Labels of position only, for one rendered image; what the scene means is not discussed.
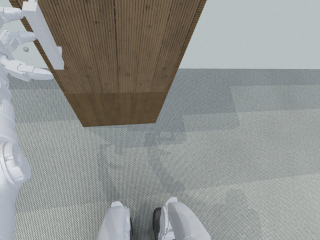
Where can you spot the left robot upper arm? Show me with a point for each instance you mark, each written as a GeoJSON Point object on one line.
{"type": "Point", "coordinates": [14, 171]}

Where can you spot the right robot shin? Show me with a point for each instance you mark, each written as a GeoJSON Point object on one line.
{"type": "Point", "coordinates": [163, 234]}

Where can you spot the handle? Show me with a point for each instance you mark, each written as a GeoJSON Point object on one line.
{"type": "Point", "coordinates": [37, 22]}

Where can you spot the right robot foot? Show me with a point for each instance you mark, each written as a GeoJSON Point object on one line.
{"type": "Point", "coordinates": [156, 222]}

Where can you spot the cupboard door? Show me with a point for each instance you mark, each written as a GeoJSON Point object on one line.
{"type": "Point", "coordinates": [118, 46]}

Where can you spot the robot left forearm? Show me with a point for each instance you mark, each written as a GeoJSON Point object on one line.
{"type": "Point", "coordinates": [7, 112]}

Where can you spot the robot left hand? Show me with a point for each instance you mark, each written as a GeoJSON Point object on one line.
{"type": "Point", "coordinates": [9, 43]}

